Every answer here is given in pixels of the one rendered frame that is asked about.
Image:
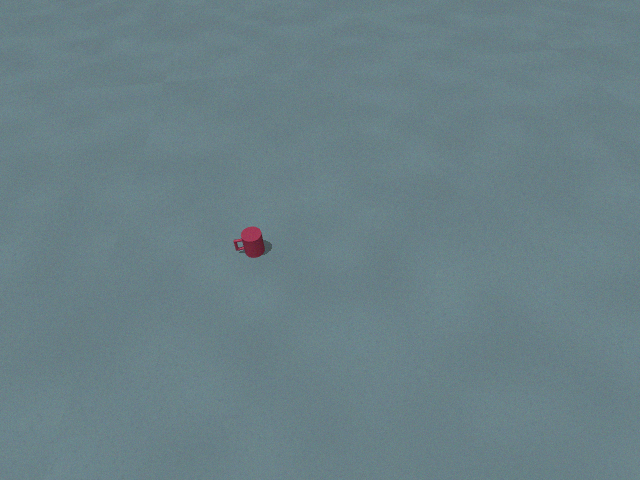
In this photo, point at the mug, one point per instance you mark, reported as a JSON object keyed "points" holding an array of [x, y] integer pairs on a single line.
{"points": [[252, 242]]}

